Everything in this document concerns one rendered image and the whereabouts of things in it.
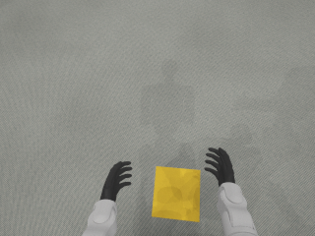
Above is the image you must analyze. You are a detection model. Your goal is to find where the carton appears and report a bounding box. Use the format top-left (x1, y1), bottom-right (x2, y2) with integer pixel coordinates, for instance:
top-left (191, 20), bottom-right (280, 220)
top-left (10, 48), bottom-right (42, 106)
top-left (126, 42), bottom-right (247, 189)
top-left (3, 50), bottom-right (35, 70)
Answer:
top-left (152, 166), bottom-right (201, 222)

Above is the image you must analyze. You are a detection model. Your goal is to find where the robot right forearm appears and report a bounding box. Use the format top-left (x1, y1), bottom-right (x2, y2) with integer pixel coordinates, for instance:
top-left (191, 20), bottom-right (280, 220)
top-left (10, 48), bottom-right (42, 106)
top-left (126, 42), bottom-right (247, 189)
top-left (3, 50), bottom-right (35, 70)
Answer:
top-left (217, 182), bottom-right (258, 236)

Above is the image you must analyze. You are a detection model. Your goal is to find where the right robot hand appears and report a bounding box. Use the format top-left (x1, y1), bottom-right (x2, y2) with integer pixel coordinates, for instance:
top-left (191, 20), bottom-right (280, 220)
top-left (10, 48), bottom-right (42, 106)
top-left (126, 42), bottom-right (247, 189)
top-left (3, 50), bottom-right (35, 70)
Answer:
top-left (204, 147), bottom-right (235, 187)

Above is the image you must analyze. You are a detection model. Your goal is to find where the left robot hand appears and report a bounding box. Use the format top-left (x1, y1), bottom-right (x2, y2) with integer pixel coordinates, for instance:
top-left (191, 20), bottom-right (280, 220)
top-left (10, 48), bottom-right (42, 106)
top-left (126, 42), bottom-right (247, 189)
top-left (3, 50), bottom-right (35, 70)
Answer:
top-left (100, 161), bottom-right (133, 202)

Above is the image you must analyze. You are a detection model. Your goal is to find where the robot left forearm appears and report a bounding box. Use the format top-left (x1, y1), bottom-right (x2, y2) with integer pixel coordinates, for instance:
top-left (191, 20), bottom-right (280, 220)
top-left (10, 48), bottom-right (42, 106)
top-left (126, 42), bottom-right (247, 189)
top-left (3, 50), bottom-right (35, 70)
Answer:
top-left (82, 199), bottom-right (117, 236)

